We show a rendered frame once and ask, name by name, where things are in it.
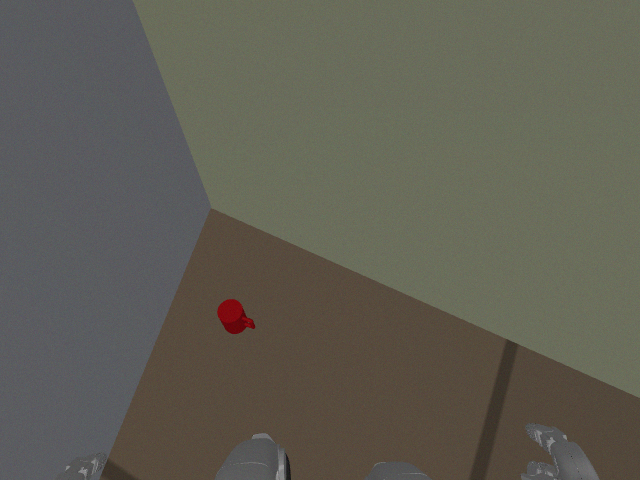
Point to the left robot hand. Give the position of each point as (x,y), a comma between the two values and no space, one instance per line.
(83,468)

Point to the right robot hand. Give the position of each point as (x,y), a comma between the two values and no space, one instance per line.
(570,462)

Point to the mug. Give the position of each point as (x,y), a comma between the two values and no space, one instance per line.
(233,317)

